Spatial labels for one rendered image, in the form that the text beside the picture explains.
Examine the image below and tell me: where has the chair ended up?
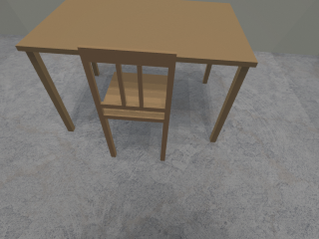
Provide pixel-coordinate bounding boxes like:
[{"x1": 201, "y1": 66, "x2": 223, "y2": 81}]
[{"x1": 77, "y1": 45, "x2": 177, "y2": 161}]

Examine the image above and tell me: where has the table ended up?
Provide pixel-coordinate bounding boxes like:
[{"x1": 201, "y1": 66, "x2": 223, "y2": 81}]
[{"x1": 15, "y1": 0, "x2": 258, "y2": 142}]

